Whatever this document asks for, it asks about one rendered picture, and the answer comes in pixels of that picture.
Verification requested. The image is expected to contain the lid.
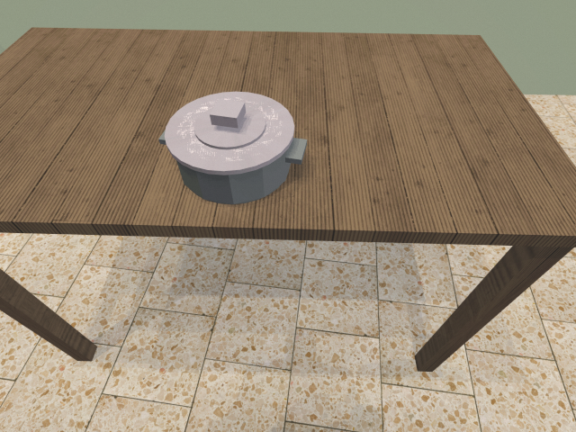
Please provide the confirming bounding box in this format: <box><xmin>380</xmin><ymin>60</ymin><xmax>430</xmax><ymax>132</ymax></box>
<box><xmin>165</xmin><ymin>92</ymin><xmax>294</xmax><ymax>176</ymax></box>

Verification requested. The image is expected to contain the knob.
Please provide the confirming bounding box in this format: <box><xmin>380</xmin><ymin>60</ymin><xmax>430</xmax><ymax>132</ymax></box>
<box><xmin>210</xmin><ymin>99</ymin><xmax>246</xmax><ymax>128</ymax></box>

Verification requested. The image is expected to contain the pot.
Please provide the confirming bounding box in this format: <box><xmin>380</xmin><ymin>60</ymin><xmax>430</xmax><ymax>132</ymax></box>
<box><xmin>158</xmin><ymin>130</ymin><xmax>307</xmax><ymax>204</ymax></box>

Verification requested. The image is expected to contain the table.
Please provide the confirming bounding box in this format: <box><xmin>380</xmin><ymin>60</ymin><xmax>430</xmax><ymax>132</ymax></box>
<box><xmin>0</xmin><ymin>27</ymin><xmax>576</xmax><ymax>372</ymax></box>

